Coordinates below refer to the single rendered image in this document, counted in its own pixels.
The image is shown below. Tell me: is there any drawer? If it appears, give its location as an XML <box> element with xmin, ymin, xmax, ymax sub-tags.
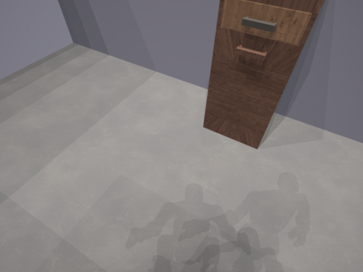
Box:
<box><xmin>221</xmin><ymin>0</ymin><xmax>312</xmax><ymax>44</ymax></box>

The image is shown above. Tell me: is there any cabinet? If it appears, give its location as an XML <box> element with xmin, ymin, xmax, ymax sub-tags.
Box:
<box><xmin>203</xmin><ymin>0</ymin><xmax>324</xmax><ymax>149</ymax></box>

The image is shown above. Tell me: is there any handle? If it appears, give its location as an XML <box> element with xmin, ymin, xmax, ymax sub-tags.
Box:
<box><xmin>235</xmin><ymin>46</ymin><xmax>266</xmax><ymax>61</ymax></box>
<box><xmin>241</xmin><ymin>17</ymin><xmax>277</xmax><ymax>32</ymax></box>

